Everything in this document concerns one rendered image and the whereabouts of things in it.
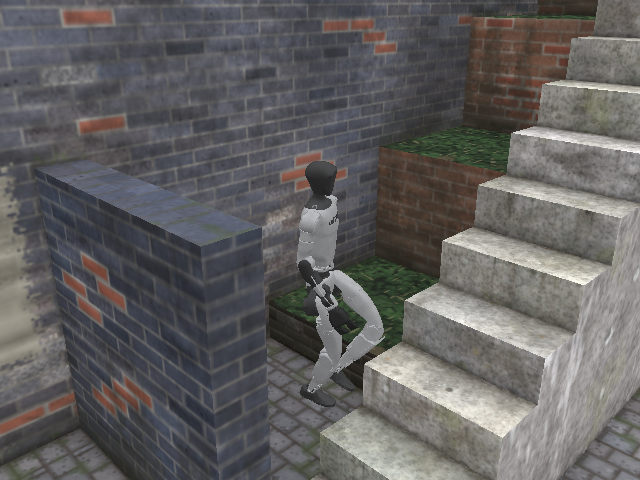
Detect stairs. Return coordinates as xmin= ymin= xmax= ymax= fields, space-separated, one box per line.
xmin=311 ymin=0 xmax=640 ymax=480

